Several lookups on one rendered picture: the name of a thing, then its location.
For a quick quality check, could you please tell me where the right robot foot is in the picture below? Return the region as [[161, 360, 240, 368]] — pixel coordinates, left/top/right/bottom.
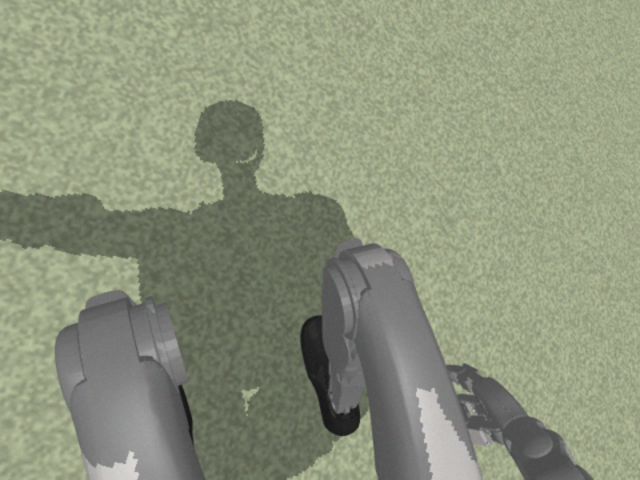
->
[[300, 315, 360, 436]]

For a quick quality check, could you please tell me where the right robot arm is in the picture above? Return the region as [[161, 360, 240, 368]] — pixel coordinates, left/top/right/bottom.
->
[[502, 416, 594, 480]]

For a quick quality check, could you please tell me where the left robot foot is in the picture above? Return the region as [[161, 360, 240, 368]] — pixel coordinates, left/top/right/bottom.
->
[[178, 385, 194, 446]]

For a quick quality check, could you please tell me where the right robot hand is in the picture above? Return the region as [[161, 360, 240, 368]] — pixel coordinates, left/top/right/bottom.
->
[[446, 363, 529, 446]]

